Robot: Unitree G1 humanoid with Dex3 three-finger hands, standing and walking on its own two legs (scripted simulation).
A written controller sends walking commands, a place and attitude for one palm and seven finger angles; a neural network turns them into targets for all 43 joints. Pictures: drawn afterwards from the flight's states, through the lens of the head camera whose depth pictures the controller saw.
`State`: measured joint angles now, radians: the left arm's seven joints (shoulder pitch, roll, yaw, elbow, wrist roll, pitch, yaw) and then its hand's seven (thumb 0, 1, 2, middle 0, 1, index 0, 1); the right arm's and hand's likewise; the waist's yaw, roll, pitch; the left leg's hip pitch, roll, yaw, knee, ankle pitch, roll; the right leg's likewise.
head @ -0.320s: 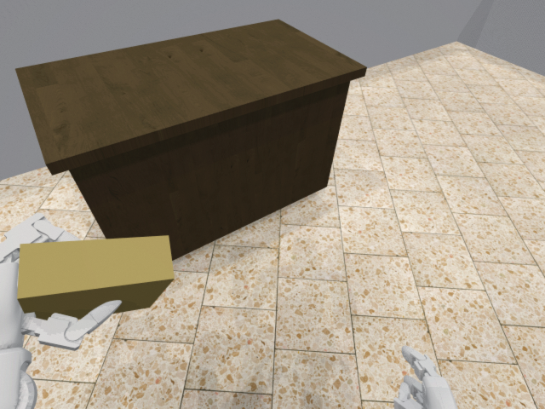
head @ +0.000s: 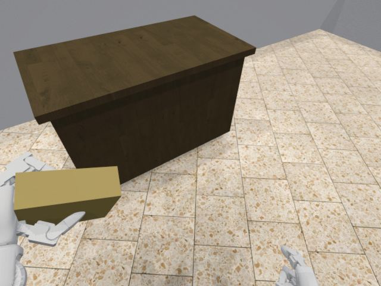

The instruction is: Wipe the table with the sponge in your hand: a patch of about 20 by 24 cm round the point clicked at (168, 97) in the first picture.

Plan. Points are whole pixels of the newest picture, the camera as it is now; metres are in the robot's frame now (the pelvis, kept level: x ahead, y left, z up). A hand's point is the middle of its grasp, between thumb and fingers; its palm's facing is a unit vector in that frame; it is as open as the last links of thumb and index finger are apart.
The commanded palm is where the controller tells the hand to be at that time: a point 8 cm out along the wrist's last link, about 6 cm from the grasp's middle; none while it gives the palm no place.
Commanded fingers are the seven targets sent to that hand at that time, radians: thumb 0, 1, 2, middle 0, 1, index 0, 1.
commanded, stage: look at it before walking up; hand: left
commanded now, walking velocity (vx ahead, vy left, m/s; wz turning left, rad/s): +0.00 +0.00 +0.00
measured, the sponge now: (84, 197) +0.23 +0.20 +0.13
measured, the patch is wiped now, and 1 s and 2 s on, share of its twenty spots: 0.00 0.00 0.00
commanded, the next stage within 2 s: walk to a spot facing it in 0.08 s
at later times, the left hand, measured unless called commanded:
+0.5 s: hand (72, 182) +0.24 +0.22 +0.15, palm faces +0.43 -0.82 -0.37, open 9.2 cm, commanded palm +0.19 +0.25 +0.18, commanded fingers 0.00 0.10 1.30 -1.20 -1.60 -1.20 -1.60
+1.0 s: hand (133, 115) +0.40 +0.15 +0.17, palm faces +0.28 -0.87 -0.41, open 9.1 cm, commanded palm +0.35 +0.20 +0.18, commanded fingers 0.00 0.10 1.30 -1.20 -1.60 -1.20 -1.60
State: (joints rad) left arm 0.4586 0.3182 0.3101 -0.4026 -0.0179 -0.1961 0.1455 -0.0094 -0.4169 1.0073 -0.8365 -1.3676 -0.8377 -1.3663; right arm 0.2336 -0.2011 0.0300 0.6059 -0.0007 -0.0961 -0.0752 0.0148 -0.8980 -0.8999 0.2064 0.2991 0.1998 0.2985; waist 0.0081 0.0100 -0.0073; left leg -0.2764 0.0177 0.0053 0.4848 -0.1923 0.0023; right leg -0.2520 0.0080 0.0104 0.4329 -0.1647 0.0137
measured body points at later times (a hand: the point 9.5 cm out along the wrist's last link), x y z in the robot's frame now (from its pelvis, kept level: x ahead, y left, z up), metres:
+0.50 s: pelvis +0.02 -0.02 -0.01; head +0.00 -0.03 +0.44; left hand +0.21 +0.26 +0.17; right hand +0.17 -0.25 -0.10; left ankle +0.04 +0.11 -0.74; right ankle +0.04 -0.13 -0.74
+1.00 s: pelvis +0.15 -0.05 +0.00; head +0.16 -0.05 +0.45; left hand +0.38 +0.20 +0.19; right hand +0.28 -0.27 -0.09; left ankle +0.13 +0.09 -0.74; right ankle +0.18 -0.17 -0.69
